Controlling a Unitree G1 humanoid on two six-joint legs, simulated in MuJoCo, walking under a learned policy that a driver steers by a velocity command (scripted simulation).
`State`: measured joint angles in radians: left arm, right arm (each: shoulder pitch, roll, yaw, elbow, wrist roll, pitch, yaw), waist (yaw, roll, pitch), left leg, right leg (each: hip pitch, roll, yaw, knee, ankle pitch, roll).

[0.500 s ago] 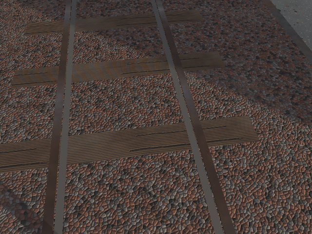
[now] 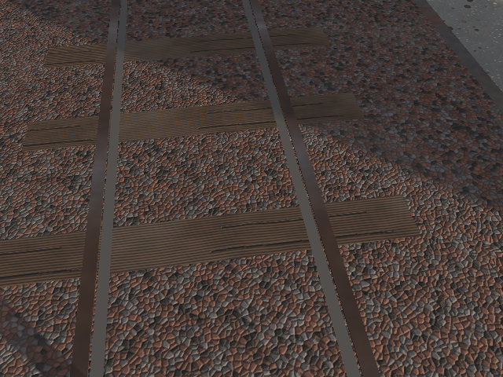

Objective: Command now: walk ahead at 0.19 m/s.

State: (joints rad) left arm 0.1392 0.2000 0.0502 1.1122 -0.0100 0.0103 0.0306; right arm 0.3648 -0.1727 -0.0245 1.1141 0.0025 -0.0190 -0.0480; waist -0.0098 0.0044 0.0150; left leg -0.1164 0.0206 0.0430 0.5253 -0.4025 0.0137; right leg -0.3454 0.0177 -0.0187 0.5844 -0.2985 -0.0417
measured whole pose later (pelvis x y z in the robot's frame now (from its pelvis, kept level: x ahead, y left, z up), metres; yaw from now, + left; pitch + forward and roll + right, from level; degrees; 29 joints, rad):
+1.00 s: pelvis +0.43 +0.03 +0.01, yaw +1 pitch +1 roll +1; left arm 0.11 0.25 0.06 0.95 0.00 -0.05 0.03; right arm 0.23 -0.21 -0.04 1.02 -0.02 -0.08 0.01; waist -0.03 -0.05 0.04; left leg -0.19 -0.07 0.09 0.31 -0.14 0.07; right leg -0.59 -0.11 0.03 0.79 -0.15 0.01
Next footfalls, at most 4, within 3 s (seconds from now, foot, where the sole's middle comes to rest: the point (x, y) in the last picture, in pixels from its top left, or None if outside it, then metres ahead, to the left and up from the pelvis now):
0.68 left None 0.48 0.12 -0.77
1.12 right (302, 350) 0.59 -0.11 -0.77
2.12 left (212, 251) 0.92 0.15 -0.77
2.70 right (283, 179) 1.23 -0.09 -0.77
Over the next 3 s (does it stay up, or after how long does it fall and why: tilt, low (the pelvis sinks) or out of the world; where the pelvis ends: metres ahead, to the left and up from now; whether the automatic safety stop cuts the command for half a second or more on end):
stays up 1.22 0.00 0.02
